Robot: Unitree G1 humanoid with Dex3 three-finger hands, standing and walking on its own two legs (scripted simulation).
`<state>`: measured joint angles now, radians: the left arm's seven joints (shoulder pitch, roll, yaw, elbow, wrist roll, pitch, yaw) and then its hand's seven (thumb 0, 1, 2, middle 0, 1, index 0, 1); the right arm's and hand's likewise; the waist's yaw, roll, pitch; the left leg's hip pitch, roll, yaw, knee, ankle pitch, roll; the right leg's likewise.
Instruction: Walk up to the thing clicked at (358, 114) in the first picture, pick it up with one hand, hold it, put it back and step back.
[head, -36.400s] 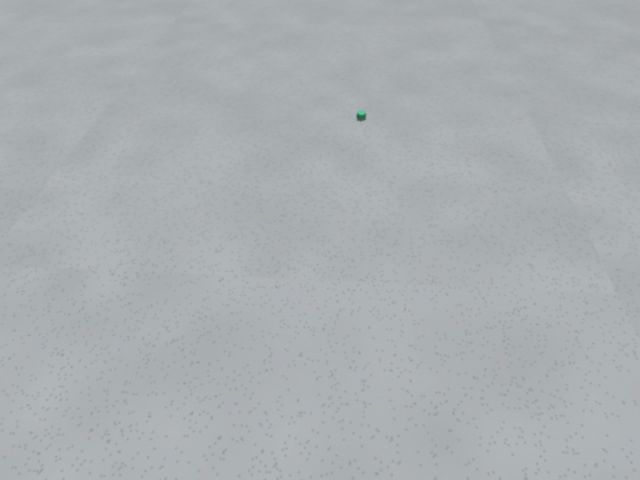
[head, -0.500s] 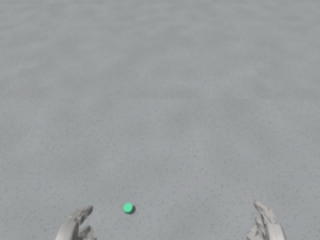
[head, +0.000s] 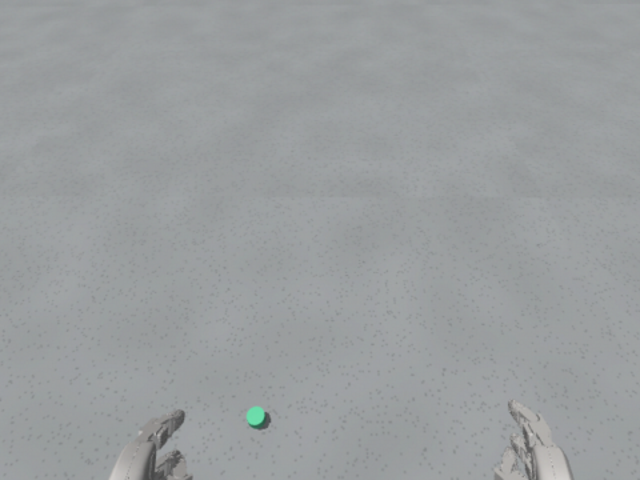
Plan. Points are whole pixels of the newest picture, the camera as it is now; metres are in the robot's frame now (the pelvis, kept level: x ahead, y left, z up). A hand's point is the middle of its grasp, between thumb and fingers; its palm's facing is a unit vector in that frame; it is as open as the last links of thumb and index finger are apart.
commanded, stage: home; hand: left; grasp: from above
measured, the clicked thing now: (256, 417) +0.45 +0.22 -0.70
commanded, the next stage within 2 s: stand in 0.10 s
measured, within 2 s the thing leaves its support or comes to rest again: neither
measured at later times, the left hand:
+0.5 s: hand out of the picture +0.10 +0.23 -0.10, palm faces +0.03 -0.94 -0.34, open 7.4 cm
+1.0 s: hand out of the picture +0.02 +0.24 -0.10, palm faces +0.04 -0.94 -0.33, open 7.4 cm
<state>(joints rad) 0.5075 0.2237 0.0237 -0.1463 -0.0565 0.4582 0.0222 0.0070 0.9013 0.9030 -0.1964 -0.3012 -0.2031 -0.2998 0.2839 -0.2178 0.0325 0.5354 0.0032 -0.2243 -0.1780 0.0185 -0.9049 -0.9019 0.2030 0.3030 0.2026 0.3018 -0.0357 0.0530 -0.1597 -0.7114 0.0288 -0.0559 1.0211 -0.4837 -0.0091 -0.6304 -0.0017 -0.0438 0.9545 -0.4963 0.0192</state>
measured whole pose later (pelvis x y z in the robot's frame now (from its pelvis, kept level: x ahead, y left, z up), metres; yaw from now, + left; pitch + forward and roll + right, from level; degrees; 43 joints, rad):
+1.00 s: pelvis -0.01 +0.00 +0.07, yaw +0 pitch -4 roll +0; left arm 0.18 0.28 0.03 1.12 0.03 0.01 0.03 0.00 0.90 0.90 -0.20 -0.30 -0.21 -0.30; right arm 0.15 -0.29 -0.03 1.11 -0.03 0.00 -0.02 0.01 -0.91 -0.90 0.20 0.30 0.20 0.30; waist 0.02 0.02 0.07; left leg -0.15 -0.01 -0.02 0.41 -0.19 0.01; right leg -0.09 -0.04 -0.02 0.39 -0.22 0.03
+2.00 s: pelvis +0.00 +0.00 +0.07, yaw +0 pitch -3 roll +0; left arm 0.12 0.31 0.02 1.15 0.01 -0.01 0.01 0.00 0.90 0.90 -0.20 -0.30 -0.21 -0.30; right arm 0.11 -0.33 -0.01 1.15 -0.02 -0.01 -0.01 0.01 -0.91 -0.90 0.20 0.30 0.20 0.30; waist 0.00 0.01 0.06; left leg -0.13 0.00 -0.02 0.34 -0.16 -0.01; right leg -0.08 -0.03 -0.03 0.32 -0.20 0.02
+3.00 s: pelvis -0.05 -0.01 +0.04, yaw +0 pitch -2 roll +0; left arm 0.07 0.40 0.06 0.98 0.00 0.04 0.01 0.00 0.90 0.90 -0.20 -0.30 -0.21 -0.30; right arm 0.04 -0.39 -0.05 0.98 -0.01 0.05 0.02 0.01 -0.91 -0.90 0.20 0.30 0.20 0.30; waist 0.00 0.00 0.18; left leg -0.35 0.00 -0.02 0.62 -0.23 0.01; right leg -0.34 -0.02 0.01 0.71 -0.35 -0.03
